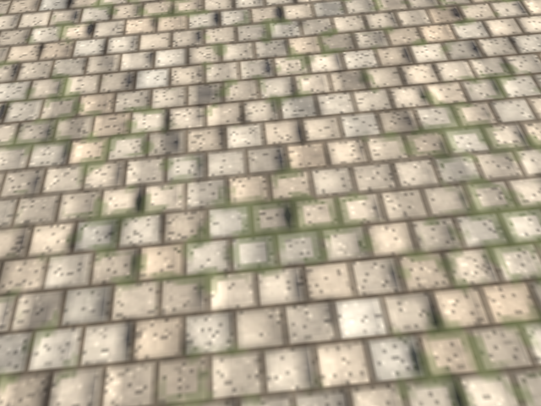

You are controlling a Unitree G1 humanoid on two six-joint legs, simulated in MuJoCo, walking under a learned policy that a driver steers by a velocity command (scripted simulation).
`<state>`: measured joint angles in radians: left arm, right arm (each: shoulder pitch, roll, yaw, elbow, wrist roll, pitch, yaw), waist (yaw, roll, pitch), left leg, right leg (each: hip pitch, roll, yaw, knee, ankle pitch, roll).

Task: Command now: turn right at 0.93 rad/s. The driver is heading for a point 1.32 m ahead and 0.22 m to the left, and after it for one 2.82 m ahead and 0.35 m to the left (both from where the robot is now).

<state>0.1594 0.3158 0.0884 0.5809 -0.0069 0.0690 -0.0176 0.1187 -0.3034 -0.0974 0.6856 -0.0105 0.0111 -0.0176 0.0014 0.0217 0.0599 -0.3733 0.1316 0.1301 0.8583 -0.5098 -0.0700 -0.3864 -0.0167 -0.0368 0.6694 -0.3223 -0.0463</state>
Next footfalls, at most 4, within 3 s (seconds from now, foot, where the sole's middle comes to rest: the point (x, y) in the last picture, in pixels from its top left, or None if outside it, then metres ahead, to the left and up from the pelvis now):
0.38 left None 0.08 0.11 -0.76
0.78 right None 0.36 -0.12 -0.76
1.20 left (165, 318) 0.64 0.34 -0.76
1.66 right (215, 177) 1.11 0.24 -0.76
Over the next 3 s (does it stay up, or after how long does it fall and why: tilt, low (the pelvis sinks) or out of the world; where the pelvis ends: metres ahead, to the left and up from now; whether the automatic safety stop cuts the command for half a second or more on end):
stays up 1.50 0.23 0.02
